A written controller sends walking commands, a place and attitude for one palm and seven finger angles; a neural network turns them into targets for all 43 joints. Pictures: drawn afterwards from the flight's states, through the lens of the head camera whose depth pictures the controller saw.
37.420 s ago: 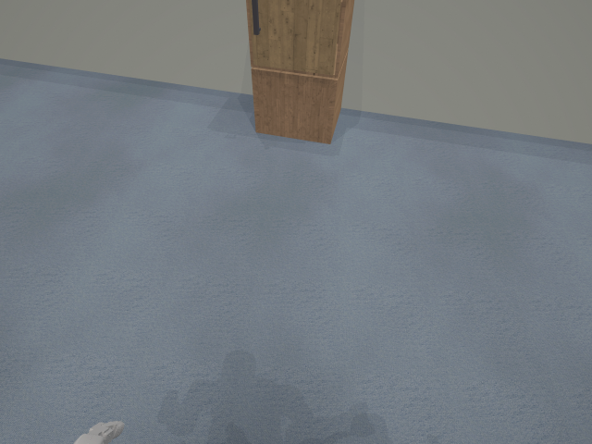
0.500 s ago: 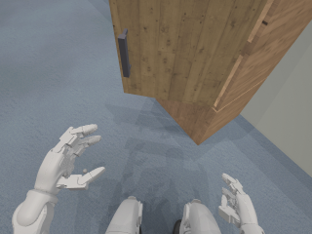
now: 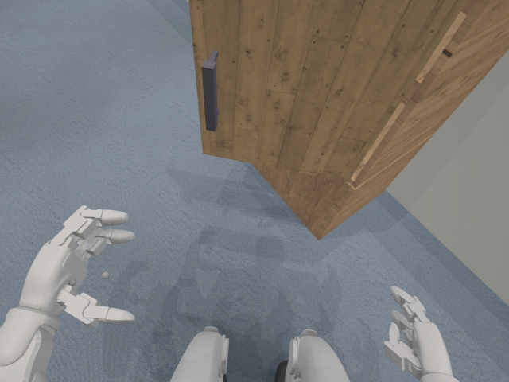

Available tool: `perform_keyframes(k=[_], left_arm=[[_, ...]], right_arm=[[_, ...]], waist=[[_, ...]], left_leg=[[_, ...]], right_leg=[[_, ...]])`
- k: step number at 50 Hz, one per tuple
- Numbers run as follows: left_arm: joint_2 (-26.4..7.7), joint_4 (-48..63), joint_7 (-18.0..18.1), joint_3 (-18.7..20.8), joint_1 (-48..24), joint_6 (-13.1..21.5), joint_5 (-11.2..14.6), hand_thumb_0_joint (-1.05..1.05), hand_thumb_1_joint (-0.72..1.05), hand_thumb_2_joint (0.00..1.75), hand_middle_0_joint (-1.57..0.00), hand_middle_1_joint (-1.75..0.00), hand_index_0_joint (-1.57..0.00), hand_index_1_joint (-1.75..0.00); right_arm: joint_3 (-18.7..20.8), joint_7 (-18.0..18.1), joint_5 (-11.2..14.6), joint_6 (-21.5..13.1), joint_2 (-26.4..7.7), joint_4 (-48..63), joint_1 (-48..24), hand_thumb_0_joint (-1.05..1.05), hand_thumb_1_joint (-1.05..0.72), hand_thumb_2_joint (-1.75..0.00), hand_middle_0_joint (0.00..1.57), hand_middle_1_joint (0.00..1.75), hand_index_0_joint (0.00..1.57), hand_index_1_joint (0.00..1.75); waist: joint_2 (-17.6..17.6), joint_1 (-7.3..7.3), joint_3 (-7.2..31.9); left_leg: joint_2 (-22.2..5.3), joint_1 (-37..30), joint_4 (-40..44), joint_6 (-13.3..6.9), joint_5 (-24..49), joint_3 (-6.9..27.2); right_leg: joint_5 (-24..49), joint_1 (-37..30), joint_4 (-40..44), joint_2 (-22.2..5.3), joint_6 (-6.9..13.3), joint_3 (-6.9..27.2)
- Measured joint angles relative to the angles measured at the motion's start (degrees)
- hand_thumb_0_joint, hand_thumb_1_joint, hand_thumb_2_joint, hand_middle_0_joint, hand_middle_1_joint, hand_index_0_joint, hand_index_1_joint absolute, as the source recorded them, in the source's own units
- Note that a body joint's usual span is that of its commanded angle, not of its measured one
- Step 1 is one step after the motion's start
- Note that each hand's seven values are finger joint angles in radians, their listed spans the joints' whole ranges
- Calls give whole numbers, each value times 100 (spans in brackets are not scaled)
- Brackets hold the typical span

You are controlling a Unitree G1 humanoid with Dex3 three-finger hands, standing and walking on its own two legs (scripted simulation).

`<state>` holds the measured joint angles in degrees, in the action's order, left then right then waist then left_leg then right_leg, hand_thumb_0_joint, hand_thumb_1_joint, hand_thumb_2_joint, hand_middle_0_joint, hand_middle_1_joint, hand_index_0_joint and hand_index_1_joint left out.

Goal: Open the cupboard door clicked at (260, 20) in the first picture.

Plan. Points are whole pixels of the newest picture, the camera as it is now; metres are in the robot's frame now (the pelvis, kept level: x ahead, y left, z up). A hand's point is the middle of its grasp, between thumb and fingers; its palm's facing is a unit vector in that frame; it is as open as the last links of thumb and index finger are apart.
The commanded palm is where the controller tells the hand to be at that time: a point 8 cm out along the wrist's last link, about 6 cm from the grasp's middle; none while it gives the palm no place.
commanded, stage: raise the hand with hooked fingers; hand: left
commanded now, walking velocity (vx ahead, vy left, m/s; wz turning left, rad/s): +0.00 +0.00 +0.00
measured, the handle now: (212, 93) +0.64 +0.14 +0.01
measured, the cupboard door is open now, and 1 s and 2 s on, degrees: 43 43 43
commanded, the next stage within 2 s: move the hooked fingers beside the handle in 0.92 s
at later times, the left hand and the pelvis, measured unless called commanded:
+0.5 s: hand (87, 241) +0.29 +0.26 +0.03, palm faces -0.09 -0.99 -0.06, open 14.0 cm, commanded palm +0.27 +0.30 +0.04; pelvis +0.01 -0.02 -0.01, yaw +0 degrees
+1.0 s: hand (89, 253) +0.28 +0.25 +0.03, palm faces -0.11 -0.99 -0.07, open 14.0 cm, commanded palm +0.26 +0.30 +0.04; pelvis +0.00 -0.02 -0.01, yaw -1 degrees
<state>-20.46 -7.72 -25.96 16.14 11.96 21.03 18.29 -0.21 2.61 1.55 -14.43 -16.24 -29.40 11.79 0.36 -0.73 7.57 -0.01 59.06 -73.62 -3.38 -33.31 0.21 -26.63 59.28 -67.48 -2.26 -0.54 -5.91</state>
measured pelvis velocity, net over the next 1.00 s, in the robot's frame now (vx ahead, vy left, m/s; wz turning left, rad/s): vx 0.00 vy -0.02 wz -0.01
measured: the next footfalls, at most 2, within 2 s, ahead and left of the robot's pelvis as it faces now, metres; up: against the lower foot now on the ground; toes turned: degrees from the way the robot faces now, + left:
none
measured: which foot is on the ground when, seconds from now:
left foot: down 0.00-1.00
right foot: down 0.00-1.00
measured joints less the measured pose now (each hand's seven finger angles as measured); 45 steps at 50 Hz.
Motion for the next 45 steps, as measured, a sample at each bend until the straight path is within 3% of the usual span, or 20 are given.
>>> perform_keyframes(k=[5, 11, 23, 28, 34, 45], left_arm=[[-97, -189, -91, 266, -225, 46, 77, 0, -39, 35, -30, -113, -30, -113], [-282, -617, -518, 441, -561, -161, 115, -1, -46, 32, -30, -118, -30, -117], [-609, -1235, -984, 1008, -1132, -127, 425, -1, -50, 30, -30, -120, -30, -120], [-592, -1264, -1144, 972, -1088, -205, 487, -1, -50, 30, -30, -120, -30, -120], [-510, -1163, -1041, 937, -937, -43, 468, -1, -50, 30, -30, -120, -30, -120], [-510, -1267, -1026, 870, -958, -46, 373, -1, -50, 30, -30, -120, -30, -120]], right_arm=[[-84, -59, -27, 50, 69, 67, -57, 1, -90, -90, 20, 30, 20, 30], [-188, -68, -21, 106, 81, 53, -80, 1, -90, -90, 20, 30, 20, 30], [-147, -42, 0, 161, -36, -141, 83, 1, -90, -90, 21, 30, 21, 30], [-81, -62, 34, 163, -102, -128, 151, 1, -90, -90, 20, 30, 20, 30], [-66, -78, 22, 160, -100, -68, 207, 1, -90, -90, 20, 30, 20, 30], [-150, -30, 47, 177, -55, -14, 171, 1, -90, -90, 20, 30, 20, 30]], waist=[[-10, 70, 66], [-69, 111, 26], [-100, 40, 7], [-114, -13, 11], [-62, -61, 50], [-79, -33, 18]], left_leg=[[-8, 27, -2, 23, -47, 53], [-35, 139, -85, 59, -105, 96], [-105, 341, -187, 122, -130, 102], [-129, 347, -163, 127, -103, 71], [-141, 299, -127, 136, -70, 34], [-119, 299, -159, 132, -35, 74]], right_leg=[[-56, 11, 6, 11, 16, -49], [-118, 117, -70, 37, 51, -88], [-140, 358, -201, 101, 126, -90], [-103, 387, -187, 126, 136, -60], [-71, 369, -179, 139, 147, -23], [-44, 337, -190, 119, 151, -59]])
